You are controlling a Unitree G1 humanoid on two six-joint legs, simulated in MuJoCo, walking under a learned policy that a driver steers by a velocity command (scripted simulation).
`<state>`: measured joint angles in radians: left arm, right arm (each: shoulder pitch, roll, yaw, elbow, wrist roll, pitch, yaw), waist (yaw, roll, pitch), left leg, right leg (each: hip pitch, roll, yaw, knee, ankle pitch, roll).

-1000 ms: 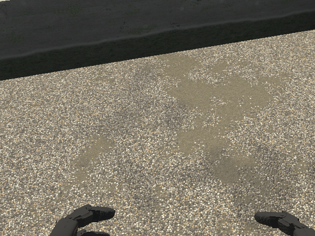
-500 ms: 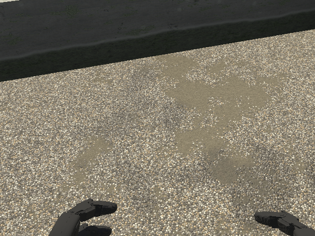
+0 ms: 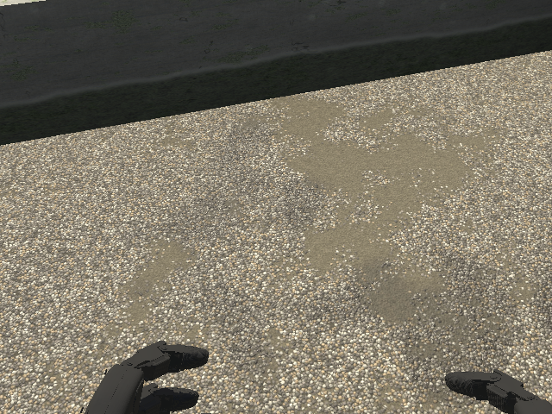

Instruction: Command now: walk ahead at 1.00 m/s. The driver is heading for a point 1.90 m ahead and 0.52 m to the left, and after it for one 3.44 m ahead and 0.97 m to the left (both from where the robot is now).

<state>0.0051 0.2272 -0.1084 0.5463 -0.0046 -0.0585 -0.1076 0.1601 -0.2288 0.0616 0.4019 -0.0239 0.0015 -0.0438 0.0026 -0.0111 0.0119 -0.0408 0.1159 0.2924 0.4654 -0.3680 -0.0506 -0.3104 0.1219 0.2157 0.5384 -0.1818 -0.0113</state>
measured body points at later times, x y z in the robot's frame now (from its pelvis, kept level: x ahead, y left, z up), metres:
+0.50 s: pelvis +0.00 +0.00 +0.00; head +0.00 +0.00 +0.45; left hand +0.26 +0.18 -0.03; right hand +0.22 -0.22 -0.04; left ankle -0.08 +0.12 -0.73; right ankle +0.06 -0.10 -0.73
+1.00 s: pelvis +0.01 +0.02 +0.00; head +0.00 +0.02 +0.45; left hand +0.15 +0.23 -0.12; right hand +0.05 -0.24 -0.11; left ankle -0.08 +0.12 -0.73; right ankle +0.07 -0.10 -0.73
